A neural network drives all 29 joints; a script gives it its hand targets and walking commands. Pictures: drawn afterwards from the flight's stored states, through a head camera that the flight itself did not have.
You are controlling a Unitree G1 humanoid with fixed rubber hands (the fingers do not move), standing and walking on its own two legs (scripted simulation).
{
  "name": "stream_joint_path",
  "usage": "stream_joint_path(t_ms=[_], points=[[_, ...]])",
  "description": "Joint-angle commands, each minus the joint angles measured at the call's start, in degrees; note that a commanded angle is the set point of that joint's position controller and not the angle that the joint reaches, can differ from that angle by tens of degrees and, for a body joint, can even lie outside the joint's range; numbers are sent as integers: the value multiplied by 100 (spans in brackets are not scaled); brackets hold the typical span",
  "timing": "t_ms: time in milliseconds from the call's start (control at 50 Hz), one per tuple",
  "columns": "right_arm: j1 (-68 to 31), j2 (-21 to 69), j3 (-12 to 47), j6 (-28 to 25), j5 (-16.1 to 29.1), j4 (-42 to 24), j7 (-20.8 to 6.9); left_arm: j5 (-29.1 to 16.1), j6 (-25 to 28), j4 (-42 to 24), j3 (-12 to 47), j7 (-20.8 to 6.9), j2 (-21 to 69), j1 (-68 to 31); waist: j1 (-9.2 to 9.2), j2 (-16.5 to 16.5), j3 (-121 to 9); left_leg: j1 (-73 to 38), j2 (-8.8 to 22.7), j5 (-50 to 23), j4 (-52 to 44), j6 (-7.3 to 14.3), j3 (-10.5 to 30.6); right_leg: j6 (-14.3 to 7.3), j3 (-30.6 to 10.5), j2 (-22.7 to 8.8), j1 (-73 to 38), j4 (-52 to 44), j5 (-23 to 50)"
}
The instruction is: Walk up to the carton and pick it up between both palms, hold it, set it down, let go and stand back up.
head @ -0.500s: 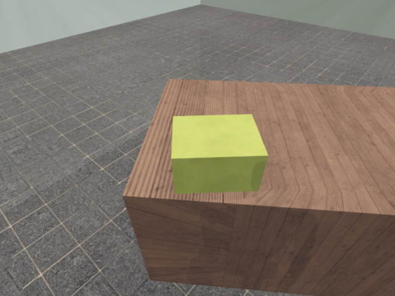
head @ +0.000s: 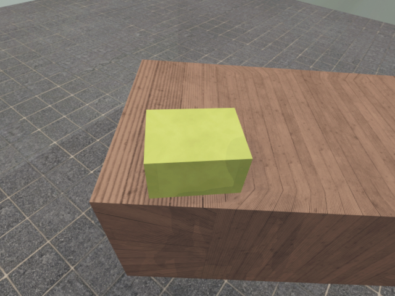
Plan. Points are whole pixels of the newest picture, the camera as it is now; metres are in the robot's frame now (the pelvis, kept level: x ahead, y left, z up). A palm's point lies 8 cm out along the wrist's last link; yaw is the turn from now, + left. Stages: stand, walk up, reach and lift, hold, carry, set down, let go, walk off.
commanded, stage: stand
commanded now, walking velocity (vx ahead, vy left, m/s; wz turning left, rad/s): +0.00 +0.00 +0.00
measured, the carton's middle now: (193, 151) +0.51 +0.01 -0.03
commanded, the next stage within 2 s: none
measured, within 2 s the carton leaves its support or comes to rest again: neither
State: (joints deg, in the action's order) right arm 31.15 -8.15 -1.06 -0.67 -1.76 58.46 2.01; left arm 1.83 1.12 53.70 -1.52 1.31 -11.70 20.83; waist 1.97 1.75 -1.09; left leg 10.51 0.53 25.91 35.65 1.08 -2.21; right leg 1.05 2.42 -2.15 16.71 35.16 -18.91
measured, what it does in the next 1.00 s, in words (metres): walks ahead: left foot, then right foot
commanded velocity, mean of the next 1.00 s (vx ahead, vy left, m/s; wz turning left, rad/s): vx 0.00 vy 0.00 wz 0.00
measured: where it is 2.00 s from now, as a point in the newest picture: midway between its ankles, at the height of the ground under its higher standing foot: outside the picture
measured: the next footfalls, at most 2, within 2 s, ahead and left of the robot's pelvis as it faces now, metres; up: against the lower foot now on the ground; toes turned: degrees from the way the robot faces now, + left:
left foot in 0.20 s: +0.09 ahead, +0.13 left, +0.00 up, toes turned +2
right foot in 0.46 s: +0.15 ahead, -0.12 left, +0.00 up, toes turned -4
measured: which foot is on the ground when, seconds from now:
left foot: down 0.00-0.04, up 0.06-0.18, down 0.20-1.00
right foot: down 0.00-0.26, up 0.28-0.44, down 0.46-1.00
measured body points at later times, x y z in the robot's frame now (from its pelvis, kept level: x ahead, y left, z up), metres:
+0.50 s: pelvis +0.09 +0.00 +0.00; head +0.14 +0.00 +0.44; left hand +0.17 +0.24 -0.14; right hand +0.17 -0.25 -0.14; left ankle +0.04 +0.11 -0.71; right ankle +0.11 -0.11 -0.72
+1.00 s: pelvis +0.10 +0.01 +0.01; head +0.11 +0.02 +0.46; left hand +0.17 +0.27 -0.13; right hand +0.21 -0.24 -0.11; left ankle +0.12 +0.12 -0.72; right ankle +0.11 -0.11 -0.72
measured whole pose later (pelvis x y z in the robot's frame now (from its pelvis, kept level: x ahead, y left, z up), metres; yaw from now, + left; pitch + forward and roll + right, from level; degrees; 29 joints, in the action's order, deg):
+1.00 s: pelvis +0.10 +0.01 +0.01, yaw +1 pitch -3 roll +0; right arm 12.3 -12.9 -0.2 1.3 0.2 47.6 0.8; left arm 0.5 -1.2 52.0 0.5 0.6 -14.6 12.8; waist -0.7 1.1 4.8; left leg 12.8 0.3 16.3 32.5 1.1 -1.9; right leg 0.8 3.8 -2.3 11.6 31.6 -16.4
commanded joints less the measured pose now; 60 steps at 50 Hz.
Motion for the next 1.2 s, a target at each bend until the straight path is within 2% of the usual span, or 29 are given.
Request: stream_joint_path(t_ms=[0,20,40,60,100,140,180,220,260,300,360,380,420,440,460,480,500,540,580,600,640,680,700,720,740,780,880,1140,1180], points=[[196,-685,-47,-207,92,-668,-24,21,228,-123,-244,171,-1076,1287,-440,512,-91,2570,15,-628,1072,-284,144,-906,-2494,-1454,-2701,-1132,1777],[241,-671,-54,-142,9,-633,1,-10,163,-82,-299,172,-1324,1363,-513,765,-149,2454,28,332,1713,-311,64,-1501,-2983,-2070,-2444,-1381,1463],[-28,-720,-34,-99,-2,-729,35,30,135,-91,-293,189,-1226,1248,-609,726,33,2532,72,611,1735,-282,154,-1724,-3075,-2082,-2530,-1289,2146],[-373,-732,-53,-98,-10,-811,41,45,143,-148,-210,206,-1165,1211,-639,669,220,2716,176,770,1854,-349,238,-1701,-2619,-2033,-2636,-1103,3637],[-639,-669,-72,-135,30,-1056,-22,76,95,-202,-162,249,-1058,1032,-521,630,334,2399,291,681,1191,-328,183,-1348,-1784,-1655,-2322,-792,4402],[-203,-555,-56,-151,117,-1053,-77,15,6,-397,-80,213,-967,107,-39,610,616,993,321,-333,-68,-231,128,-1000,-1112,-1304,-854,-684,3420],[106,-884,-163,-204,125,-993,-99,-55,-17,-528,-61,156,-878,-435,233,-81,541,-5,369,-2894,-1051,-33,485,-375,-398,-528,-260,334,3156],[-32,-1605,-389,-162,106,-1178,-10,-157,-33,-635,197,129,-336,36,69,-1316,200,-555,1804,-5511,-1104,764,2072,168,169,-55,485,1229,123],[-184,-1516,-357,-73,85,-1249,56,-133,-197,-569,193,168,-380,-251,166,-1122,430,-678,1976,-5607,-952,1341,2206,148,54,-46,806,1235,-1311],[-157,-1385,-348,-28,9,-1311,138,-88,-187,-575,191,159,-405,-543,314,-942,555,-1378,1853,-6534,-838,1179,1795,117,92,-24,1601,1584,-1473],[-456,-1496,-294,84,-41,-1271,187,-123,-174,-590,164,86,-300,-475,146,-1286,607,-980,1502,-5937,-749,980,1292,57,92,-169,1100,747,-1092],[-903,-1461,-282,118,-5,-1370,151,-140,-139,-568,122,101,-364,-492,-37,-1354,626,-844,1181,-6379,-440,787,839,10,164,-113,668,81,-448],[-1546,-1496,-248,119,68,-1492,101,-163,2,-320,7,103,-634,232,-544,-880,-247,-481,768,-5420,511,298,376,-144,170,-34,-815,-1168,1827],[-1662,-1438,-213,66,126,-1598,71,-78,53,-267,-85,140,-981,597,-711,-404,-779,250,608,-4405,1212,-10,236,-390,-467,-579,-1866,-984,3303],[-1463,-1130,-132,65,184,-1606,67,-38,42,-328,-197,154,-1348,454,-541,512,-928,1009,219,-2648,1787,-213,88,-864,-1381,-1317,-2399,-808,4411],[-1369,-1015,-128,146,158,-1574,112,-60,-12,-484,-276,133,-1495,132,-481,856,-723,1127,-146,483,1972,-204,160,-1495,-1946,-1883,-2040,-978,5158],[-1538,-895,-97,233,140,-1550,135,-15,-50,-607,-211,122,-1315,-195,-450,730,-369,950,59,1158,1982,-168,418,-1765,-1875,-2043,-1404,-966,5216],[-1624,-938,-65,257,95,-1502,78,-40,-125,-772,-89,96,-1141,-633,-300,527,354,1232,95,1206,1728,-213,397,-1503,-1347,-1758,-927,-1153,4079],[-1458,-900,-43,262,115,-1443,-6,-17,-152,-833,-102,181,-1208,-877,-239,892,444,1151,200,704,1148,-293,371,-1361,-1055,-1613,-811,-1003,4279],[-1629,-1014,-95,267,117,-1491,-10,-34,-154,-898,-95,208,-1163,-958,-252,827,520,1103,126,293,989,-310,299,-1341,-964,-1562,-792,-675,5493],[-1407,-967,-89,146,134,-1516,-47,-66,-191,-864,-96,173,-1196,-865,-152,738,160,736,122,-883,-282,-244,238,-1101,-723,-1292,-1133,-209,5372],[-1036,-1209,-166,15,165,-1385,-90,-138,-221,-910,-117,76,-1200,-924,-24,423,-269,-244,142,-2582,-1317,-90,492,-658,-550,-863,-891,51,3680],[-1285,-1581,-273,-20,107,-1523,-82,-241,-206,-983,-63,41,-1008,-850,-115,-229,-513,-610,752,-3895,-1022,169,1189,-334,-220,-609,-444,378,2567],[-1553,-1784,-327,0,199,-1526,-71,-310,-246,-1023,43,33,-714,-784,-237,-701,-548,213,1281,-3761,-1172,630,1586,-157,111,-62,-820,376,504],[-1999,-1919,-346,47,203,-1674,-79,-256,-305,-972,17,40,-717,-765,-321,-942,-286,995,1345,-3165,-1261,855,1577,-149,-28,22,-1244,283,137],[-2216,-1632,-229,95,187,-1673,-86,-165,-262,-804,10,-4,-921,-809,-407,-923,150,855,1024,-1952,-1415,587,1210,-148,-188,-141,-995,-194,517],[-1738,-1592,-196,51,203,-1529,-66,-122,-121,-623,29,-58,-973,-654,-267,-635,79,636,813,-1367,-1549,381,1033,-152,-253,-250,-918,-583,610],[-1638,-1453,-160,42,177,-1456,-126,-154,-1,-491,-18,-11,-1224,-554,-122,-30,270,88,470,-1772,-1070,111,675,-332,-670,-560,-219,-1257,1001],[-1394,-1443,-149,25,147,-1388,-132,-144,-15,-472,-27,-25,-1165,-415,-130,-67,117,161,458,-1147,-1132,115,693,-379,-643,-527,-368,-1331,439]])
